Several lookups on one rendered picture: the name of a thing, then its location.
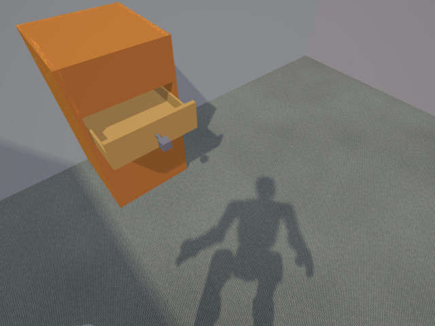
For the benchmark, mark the drawer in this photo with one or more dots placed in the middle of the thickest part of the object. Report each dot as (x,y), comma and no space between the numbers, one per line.
(126,131)

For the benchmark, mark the handle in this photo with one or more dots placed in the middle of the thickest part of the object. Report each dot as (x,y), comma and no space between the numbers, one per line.
(164,143)

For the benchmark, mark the cabinet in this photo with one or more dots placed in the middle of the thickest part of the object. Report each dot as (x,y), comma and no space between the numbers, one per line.
(96,58)

